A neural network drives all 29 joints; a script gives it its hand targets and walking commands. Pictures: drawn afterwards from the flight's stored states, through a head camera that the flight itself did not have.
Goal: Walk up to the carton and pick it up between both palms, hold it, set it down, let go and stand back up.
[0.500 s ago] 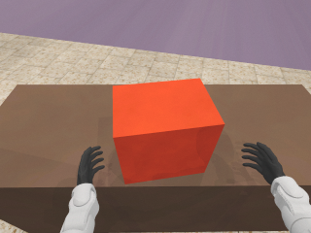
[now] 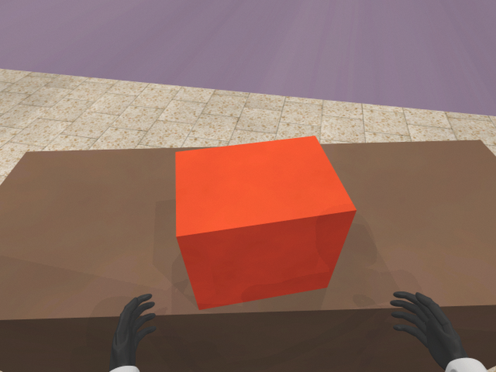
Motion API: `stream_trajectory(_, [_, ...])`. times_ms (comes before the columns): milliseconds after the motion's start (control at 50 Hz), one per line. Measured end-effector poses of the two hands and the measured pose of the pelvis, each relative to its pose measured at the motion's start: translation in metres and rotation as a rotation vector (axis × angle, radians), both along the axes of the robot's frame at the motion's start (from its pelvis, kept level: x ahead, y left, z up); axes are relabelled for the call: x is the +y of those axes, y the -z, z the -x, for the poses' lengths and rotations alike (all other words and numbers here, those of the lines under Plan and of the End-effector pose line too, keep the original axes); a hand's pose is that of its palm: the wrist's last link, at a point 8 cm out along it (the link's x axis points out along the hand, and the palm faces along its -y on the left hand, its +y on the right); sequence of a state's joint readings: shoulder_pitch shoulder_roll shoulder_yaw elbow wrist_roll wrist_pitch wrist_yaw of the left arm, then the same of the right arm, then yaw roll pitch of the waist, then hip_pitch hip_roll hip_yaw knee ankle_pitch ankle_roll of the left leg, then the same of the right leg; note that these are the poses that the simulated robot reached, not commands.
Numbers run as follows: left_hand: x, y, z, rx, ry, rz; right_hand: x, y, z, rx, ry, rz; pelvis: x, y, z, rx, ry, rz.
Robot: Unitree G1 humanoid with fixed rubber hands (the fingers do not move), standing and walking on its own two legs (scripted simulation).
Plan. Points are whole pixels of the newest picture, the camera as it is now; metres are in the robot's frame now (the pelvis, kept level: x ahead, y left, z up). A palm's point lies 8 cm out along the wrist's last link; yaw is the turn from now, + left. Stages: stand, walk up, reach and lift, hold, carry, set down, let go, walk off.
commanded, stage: set down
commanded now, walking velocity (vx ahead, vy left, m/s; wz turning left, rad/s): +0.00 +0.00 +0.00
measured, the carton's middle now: (256, 224) +0.42 +0.02 -0.01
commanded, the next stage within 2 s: let go in 1.10 s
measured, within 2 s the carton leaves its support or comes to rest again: neither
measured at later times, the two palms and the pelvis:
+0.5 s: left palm (131, 367) +0.18 +0.22 -0.06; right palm (435, 351) +0.19 -0.25 -0.03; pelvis +0.00 +0.00 +0.00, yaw +0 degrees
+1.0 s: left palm out of the picture +0.16 +0.21 -0.08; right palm out of the picture +0.17 -0.23 -0.06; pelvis +0.00 +0.00 +0.00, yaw +0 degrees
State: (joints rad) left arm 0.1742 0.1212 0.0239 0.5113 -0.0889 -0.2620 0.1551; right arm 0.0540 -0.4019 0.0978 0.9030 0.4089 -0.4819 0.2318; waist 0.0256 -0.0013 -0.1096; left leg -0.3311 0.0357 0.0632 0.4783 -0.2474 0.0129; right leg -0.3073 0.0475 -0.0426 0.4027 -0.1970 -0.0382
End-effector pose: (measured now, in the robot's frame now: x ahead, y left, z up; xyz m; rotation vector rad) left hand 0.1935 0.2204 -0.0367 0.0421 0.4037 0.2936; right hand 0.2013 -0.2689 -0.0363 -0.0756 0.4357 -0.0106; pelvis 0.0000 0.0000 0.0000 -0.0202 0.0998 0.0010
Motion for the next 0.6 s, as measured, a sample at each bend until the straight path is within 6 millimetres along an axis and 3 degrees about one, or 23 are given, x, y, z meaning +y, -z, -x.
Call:
stream_trajectory(160, [-0.004,0.005,0.005,-0.006,0.013,0.017,0.003,0.001,0.015,0.003,0.016,-0.002,0.000,0.002,0.005,-0.023,0.000,0.000])
stream_trajectory(420, [-0.002,0.022,0.009,0.070,0.001,0.062,0.015,-0.004,0.007,0.022,0.015,0.001,0.004,0.002,-0.001,-0.058,-0.001,0.005])
stream_trajectory(600, [-0.005,0.032,0.012,0.163,0.039,0.044,0.015,0.004,0.010,0.062,0.056,-0.003,0.004,0.002,-0.006,-0.080,-0.003,0.005])
